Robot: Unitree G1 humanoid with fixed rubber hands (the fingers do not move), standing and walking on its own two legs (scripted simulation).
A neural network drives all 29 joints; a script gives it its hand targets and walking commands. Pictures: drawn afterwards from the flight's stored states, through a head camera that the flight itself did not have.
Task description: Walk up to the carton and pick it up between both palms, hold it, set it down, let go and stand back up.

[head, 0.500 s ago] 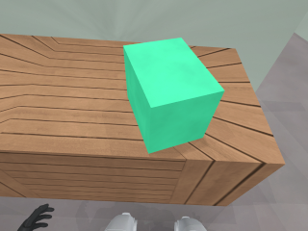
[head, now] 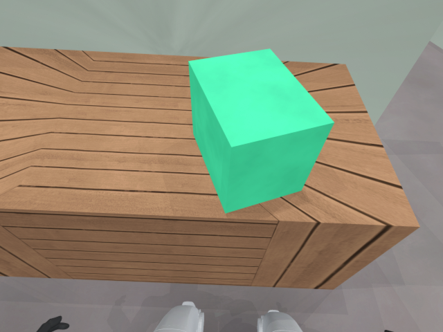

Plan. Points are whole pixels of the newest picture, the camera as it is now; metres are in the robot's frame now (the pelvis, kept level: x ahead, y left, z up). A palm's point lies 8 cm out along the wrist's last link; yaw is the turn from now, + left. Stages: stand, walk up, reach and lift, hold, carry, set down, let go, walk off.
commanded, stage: walk up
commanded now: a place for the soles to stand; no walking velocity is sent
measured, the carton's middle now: (248, 129) +0.57 -0.06 +0.00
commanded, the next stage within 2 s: reach and lift in 1.54 s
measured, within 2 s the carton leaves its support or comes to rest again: neither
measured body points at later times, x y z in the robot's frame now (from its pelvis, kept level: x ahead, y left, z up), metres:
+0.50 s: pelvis -0.01 +0.00 +0.00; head +0.02 -0.01 +0.45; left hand +0.10 +0.34 -0.07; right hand +0.08 -0.32 -0.11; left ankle +0.07 +0.10 -0.68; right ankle +0.02 -0.15 -0.68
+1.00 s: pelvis +0.01 -0.01 +0.01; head +0.04 -0.03 +0.45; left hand +0.12 +0.33 -0.06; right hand +0.10 -0.33 -0.11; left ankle +0.07 +0.10 -0.68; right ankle +0.02 -0.15 -0.68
